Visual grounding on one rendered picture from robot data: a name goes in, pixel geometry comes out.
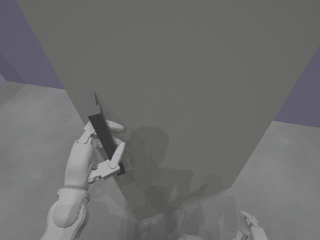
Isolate fridge door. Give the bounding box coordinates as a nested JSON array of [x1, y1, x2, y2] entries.
[[16, 0, 320, 222]]

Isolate right robot hand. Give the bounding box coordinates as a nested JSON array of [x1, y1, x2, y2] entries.
[[233, 210, 268, 240]]

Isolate handle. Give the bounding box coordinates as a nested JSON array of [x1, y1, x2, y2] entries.
[[87, 91, 126, 176]]

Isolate left robot hand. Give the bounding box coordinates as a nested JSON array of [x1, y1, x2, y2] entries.
[[64, 120, 126, 191]]

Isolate robot left forearm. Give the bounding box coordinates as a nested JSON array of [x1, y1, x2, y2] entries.
[[40, 187, 91, 240]]

